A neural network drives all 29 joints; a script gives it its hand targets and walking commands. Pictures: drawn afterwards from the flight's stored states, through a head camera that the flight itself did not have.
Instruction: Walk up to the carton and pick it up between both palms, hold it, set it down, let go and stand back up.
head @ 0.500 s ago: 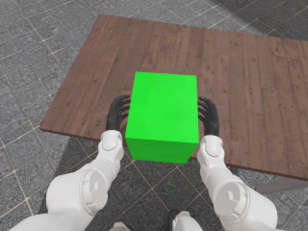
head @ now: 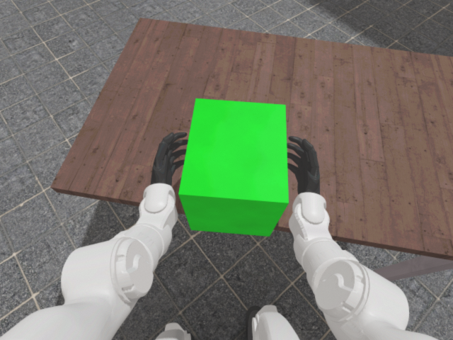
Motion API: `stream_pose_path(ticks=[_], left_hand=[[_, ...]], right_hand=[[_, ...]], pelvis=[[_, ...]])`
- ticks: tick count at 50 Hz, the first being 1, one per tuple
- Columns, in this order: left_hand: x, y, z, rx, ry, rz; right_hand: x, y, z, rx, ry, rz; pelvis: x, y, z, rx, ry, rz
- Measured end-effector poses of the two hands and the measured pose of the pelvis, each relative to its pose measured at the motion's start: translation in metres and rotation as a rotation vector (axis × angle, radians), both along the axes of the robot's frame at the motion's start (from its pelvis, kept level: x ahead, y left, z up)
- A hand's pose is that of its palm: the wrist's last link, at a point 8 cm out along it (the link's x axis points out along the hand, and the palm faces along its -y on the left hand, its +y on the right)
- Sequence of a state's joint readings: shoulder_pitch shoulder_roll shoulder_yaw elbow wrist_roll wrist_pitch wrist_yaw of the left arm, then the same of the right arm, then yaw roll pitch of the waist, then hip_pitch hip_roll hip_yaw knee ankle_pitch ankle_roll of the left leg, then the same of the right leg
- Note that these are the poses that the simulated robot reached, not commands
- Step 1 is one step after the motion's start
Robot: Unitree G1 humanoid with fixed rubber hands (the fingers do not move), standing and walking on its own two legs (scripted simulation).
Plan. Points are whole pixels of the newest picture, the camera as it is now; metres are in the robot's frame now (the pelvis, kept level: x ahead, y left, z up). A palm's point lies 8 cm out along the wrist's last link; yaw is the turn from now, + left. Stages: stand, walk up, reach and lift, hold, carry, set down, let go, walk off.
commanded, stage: set down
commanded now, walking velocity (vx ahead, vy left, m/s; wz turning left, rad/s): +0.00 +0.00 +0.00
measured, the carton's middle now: (234, 171) +0.45 -0.04 -0.05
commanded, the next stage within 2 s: none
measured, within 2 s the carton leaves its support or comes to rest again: neither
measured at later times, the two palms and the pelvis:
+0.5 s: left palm (151, 156) +0.46 +0.12 -0.01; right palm (307, 172) +0.42 -0.18 -0.03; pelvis +0.00 +0.01 -0.03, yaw -1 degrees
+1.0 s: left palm (127, 132) +0.47 +0.15 +0.06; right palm (336, 141) +0.45 -0.22 +0.04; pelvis +0.01 +0.00 +0.00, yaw -1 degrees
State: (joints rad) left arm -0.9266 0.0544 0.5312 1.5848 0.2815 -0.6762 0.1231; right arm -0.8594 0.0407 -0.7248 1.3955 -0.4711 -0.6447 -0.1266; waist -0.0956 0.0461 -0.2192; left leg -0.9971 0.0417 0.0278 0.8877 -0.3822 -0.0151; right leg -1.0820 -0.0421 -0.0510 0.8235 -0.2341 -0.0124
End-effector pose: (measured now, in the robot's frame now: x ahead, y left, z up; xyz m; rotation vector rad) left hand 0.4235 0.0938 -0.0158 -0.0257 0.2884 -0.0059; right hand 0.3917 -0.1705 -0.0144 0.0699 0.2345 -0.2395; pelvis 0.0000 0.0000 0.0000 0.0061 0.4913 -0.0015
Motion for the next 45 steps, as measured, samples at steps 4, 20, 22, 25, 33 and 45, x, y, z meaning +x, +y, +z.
stream_pose_path(ticks=[4,20,22,25,33,45], left_hand=[[0.003,0.000,-0.001,0.002,0.004,-0.004],[0.025,0.004,-0.003,0.081,0.040,-0.060],[0.031,0.010,0.000,0.095,0.032,-0.041],[0.041,0.025,0.005,0.117,0.009,0.001],[0.051,0.061,0.014,0.150,-0.020,0.038],[0.045,0.059,0.045,0.129,-0.069,0.012]], right_hand=[[0.001,-0.001,0.000,-0.005,-0.002,0.010],[0.013,-0.007,-0.012,-0.057,0.085,0.085],[0.018,-0.008,-0.015,-0.066,0.096,0.088],[0.031,-0.011,-0.013,-0.069,0.075,0.072],[0.051,-0.032,0.003,-0.086,0.035,0.025],[0.050,-0.046,0.037,-0.067,0.000,0.056]], pelvis=[[0.000,0.000,-0.002,-0.001,0.002,-0.001],[0.003,0.003,-0.016,-0.005,0.041,-0.010],[0.004,0.004,-0.020,-0.005,0.051,-0.011],[0.004,0.006,-0.026,-0.006,0.064,-0.010],[0.007,0.009,-0.031,-0.014,0.054,-0.006],[0.007,0.007,-0.012,-0.016,0.025,-0.011]])
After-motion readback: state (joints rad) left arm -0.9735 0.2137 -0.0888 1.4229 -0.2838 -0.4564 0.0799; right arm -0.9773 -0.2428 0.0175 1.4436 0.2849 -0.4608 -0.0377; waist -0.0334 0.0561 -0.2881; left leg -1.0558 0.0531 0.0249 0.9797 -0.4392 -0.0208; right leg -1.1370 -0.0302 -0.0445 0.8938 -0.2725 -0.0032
